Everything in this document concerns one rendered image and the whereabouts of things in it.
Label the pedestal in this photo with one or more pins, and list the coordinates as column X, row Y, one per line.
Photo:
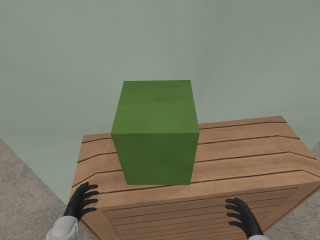
column 260, row 161

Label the carton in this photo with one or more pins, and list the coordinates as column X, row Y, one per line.
column 155, row 132

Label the left robot hand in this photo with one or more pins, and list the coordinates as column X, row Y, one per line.
column 77, row 203

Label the right robot hand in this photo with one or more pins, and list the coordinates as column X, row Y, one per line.
column 248, row 223

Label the left robot forearm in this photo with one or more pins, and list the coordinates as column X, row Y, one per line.
column 65, row 228

